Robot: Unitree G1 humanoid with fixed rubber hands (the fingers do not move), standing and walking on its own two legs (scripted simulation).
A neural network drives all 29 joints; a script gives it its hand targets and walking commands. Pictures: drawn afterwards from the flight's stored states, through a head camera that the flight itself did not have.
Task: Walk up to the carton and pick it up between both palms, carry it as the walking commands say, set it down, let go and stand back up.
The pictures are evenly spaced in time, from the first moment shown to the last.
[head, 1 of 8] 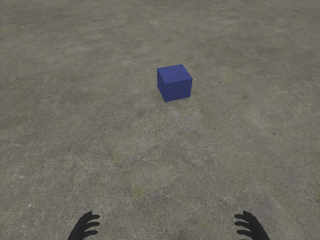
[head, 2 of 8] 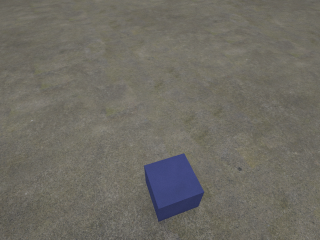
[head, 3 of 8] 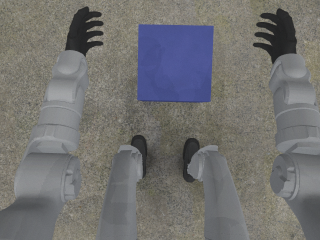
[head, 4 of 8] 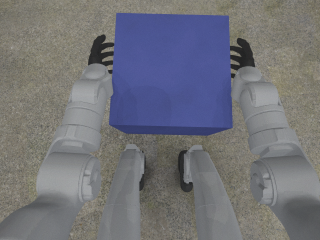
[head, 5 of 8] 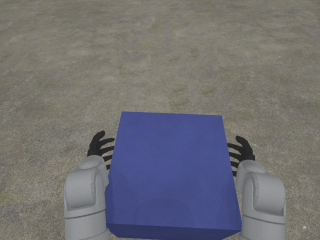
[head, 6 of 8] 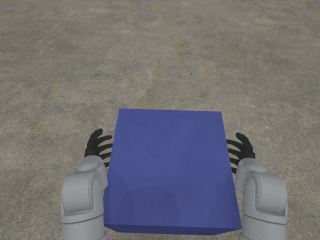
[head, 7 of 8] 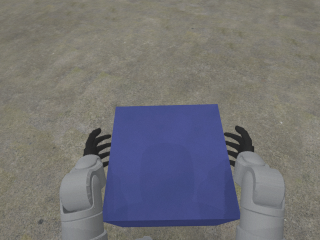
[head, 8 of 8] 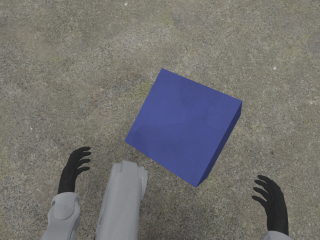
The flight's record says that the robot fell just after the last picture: yes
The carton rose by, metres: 0.66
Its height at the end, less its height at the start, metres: +0.10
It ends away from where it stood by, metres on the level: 5.78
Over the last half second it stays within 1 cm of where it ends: no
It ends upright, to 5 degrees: no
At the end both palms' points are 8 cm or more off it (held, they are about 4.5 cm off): yes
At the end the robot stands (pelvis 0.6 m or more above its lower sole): no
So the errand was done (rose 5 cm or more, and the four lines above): no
